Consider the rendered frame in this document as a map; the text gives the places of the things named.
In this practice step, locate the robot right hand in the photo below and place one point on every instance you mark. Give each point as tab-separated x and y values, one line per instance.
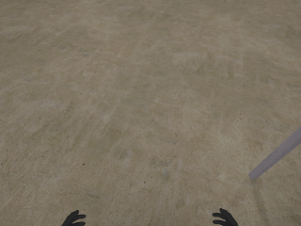
224	214

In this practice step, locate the table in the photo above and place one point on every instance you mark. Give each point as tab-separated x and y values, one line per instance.
283	149

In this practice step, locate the robot left hand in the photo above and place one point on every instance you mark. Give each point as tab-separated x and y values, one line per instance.
72	217

